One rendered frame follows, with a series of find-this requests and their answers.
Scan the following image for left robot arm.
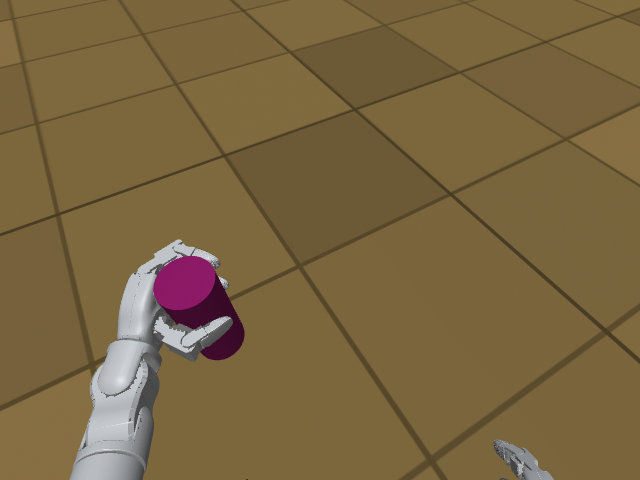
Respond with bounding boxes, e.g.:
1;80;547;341
69;339;162;480

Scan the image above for can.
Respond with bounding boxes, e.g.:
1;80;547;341
153;256;245;360

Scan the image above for right robot hand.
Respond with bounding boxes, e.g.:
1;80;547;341
494;439;554;480

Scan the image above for left robot hand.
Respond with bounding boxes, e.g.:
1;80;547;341
117;239;233;362

